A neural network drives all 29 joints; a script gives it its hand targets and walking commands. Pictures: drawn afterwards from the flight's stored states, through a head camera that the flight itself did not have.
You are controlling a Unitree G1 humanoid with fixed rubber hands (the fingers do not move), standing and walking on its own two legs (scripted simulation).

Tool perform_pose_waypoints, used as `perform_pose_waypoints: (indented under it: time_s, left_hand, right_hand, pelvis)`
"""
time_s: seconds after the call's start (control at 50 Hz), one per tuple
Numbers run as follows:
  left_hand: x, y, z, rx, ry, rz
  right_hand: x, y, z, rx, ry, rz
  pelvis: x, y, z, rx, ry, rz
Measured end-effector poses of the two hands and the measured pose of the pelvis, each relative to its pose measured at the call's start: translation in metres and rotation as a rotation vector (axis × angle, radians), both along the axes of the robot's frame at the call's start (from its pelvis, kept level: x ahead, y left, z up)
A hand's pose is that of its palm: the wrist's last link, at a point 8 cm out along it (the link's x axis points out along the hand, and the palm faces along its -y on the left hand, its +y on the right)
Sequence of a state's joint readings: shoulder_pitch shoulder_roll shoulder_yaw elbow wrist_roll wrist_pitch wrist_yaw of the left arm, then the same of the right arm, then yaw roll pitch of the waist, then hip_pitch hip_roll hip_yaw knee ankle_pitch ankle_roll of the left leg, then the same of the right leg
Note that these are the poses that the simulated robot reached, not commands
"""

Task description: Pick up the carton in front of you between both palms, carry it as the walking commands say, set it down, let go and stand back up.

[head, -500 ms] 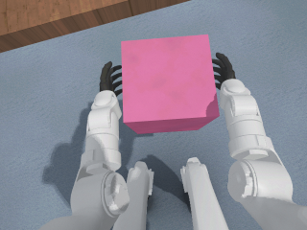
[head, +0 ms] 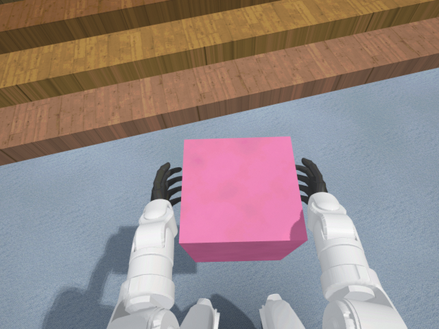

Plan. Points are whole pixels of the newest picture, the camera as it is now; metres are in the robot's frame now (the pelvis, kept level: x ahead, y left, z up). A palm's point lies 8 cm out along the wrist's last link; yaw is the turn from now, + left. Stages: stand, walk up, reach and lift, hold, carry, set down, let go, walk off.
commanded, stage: reach and lift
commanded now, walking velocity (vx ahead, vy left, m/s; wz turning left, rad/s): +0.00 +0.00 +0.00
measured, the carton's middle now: (237, 206) +0.38 -0.01 -0.10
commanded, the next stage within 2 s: hold in 1.44 s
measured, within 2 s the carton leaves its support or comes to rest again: neither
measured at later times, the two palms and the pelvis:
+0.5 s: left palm (133, 196) +0.32 +0.15 +0.10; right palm (339, 193) +0.31 -0.15 +0.09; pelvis +0.03 +0.00 +0.08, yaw +0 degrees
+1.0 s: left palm (132, 191) +0.32 +0.15 +0.11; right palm (342, 187) +0.32 -0.15 +0.10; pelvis +0.03 +0.00 +0.08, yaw +0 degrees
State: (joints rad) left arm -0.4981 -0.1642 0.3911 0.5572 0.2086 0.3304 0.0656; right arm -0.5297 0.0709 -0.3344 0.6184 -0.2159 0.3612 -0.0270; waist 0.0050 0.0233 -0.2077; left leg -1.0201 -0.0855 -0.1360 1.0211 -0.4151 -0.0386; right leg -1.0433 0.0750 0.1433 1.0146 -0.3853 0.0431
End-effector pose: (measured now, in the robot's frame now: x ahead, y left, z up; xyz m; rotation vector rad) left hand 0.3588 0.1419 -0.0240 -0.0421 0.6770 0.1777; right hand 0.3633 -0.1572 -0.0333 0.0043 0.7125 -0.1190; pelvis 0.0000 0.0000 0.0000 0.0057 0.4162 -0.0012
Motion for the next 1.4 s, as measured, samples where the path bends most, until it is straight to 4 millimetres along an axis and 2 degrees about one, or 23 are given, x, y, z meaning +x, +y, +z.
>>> perform_pose_waypoints:
  time_s: [0.24, 0.38, 0.46, 0.62, 0.74, 1.18, 1.4]
  left_hand:
    - [-0.022, 0.003, 0.069, 0.007, 0.001, -0.021]
    - [-0.031, 0.006, 0.106, 0.022, -0.018, -0.051]
    - [-0.038, 0.008, 0.121, 0.035, -0.019, -0.063]
    - [-0.046, 0.009, 0.123, 0.040, 0.016, -0.060]
    - [-0.044, 0.007, 0.127, 0.040, 0.002, -0.058]
    - [-0.037, 0.009, 0.137, 0.060, 0.004, -0.070]
    - [-0.039, 0.008, 0.143, 0.062, 0.000, -0.081]
  right_hand:
    - [-0.024, 0.003, 0.072, -0.013, 0.001, -0.006]
    - [-0.040, 0.006, 0.109, -0.021, -0.018, -0.018]
    - [-0.047, 0.007, 0.123, -0.028, -0.020, -0.016]
    - [-0.053, 0.009, 0.126, -0.037, 0.015, -0.001]
    - [-0.051, 0.007, 0.130, -0.036, 0.001, -0.003]
    - [-0.043, 0.009, 0.141, -0.058, 0.001, 0.015]
    - [-0.047, 0.008, 0.147, -0.059, -0.003, 0.006]
  pelvis:
    - [0.024, 0.000, 0.054, -0.005, -0.207, -0.001]
    - [0.032, -0.001, 0.072, -0.008, -0.328, 0.002]
    - [0.032, 0.000, 0.077, -0.009, -0.390, 0.002]
    - [0.020, 0.000, 0.077, -0.006, -0.454, 0.003]
    - [0.016, -0.001, 0.076, -0.007, -0.458, 0.003]
    - [0.034, -0.003, 0.083, -0.006, -0.474, 0.009]
    - [0.035, 0.000, 0.084, -0.007, -0.494, 0.005]
